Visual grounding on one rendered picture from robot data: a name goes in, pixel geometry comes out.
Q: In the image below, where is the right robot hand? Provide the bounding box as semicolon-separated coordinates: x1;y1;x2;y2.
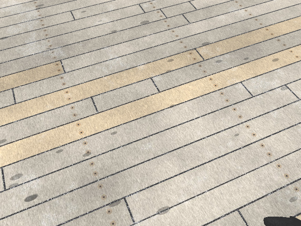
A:
263;216;301;226

